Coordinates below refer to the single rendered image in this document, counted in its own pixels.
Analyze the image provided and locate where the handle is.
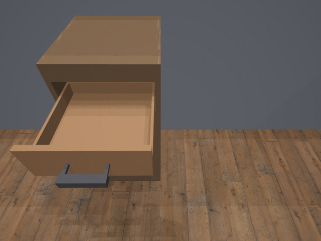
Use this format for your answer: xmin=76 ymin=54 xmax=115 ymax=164
xmin=55 ymin=164 xmax=110 ymax=188

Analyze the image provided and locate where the cabinet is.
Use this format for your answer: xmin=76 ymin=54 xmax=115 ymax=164
xmin=36 ymin=16 xmax=161 ymax=181

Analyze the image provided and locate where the drawer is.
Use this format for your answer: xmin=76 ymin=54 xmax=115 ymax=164
xmin=10 ymin=82 xmax=155 ymax=176

